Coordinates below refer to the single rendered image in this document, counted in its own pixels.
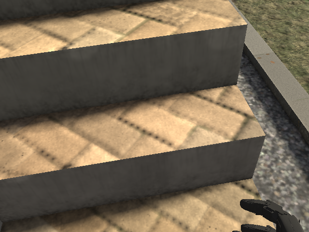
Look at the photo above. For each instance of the right robot hand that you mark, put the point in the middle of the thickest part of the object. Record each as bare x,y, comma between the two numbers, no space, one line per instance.
272,212

